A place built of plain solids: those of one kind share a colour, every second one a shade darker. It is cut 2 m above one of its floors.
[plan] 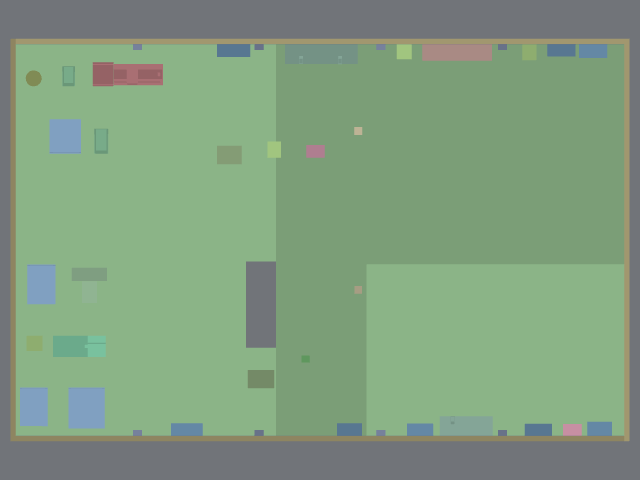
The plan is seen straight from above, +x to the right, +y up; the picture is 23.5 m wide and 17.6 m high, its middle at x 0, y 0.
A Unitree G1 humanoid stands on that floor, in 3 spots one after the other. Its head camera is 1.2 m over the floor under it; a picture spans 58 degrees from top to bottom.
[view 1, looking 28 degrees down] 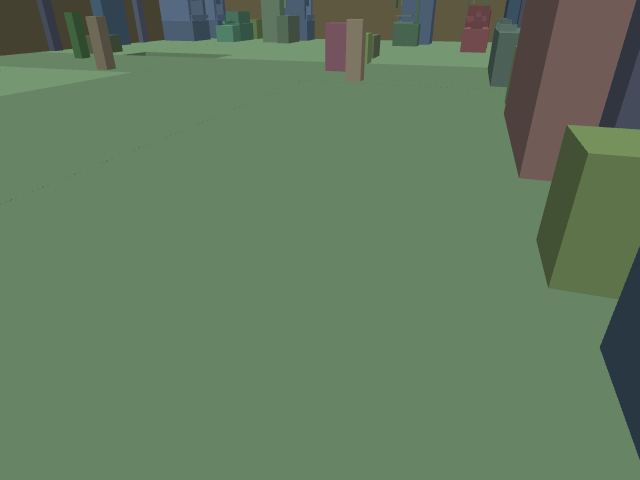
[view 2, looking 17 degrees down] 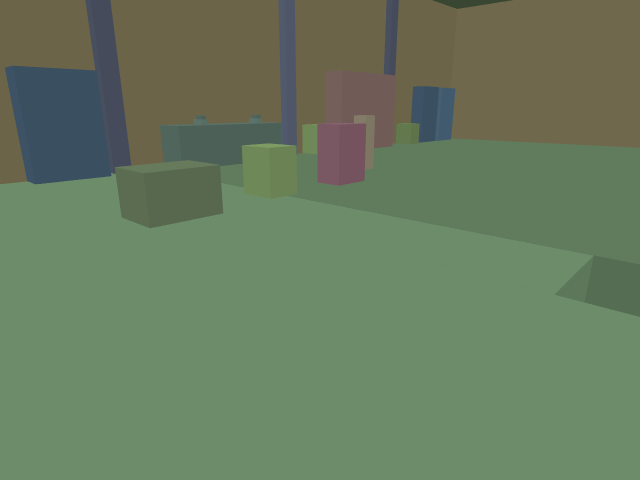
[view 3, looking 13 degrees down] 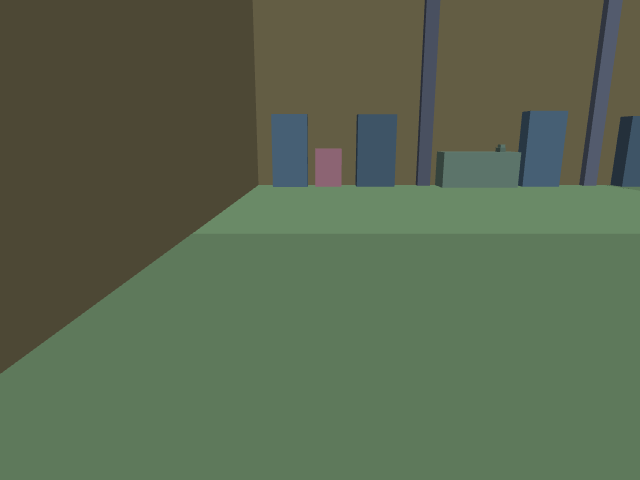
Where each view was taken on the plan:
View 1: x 9.95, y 6.07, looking -162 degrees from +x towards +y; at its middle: floor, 2.56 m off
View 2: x -5.74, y -1.46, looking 43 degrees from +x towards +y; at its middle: floor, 4.10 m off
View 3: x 9.47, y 4.68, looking -90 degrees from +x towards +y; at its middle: floor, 5.33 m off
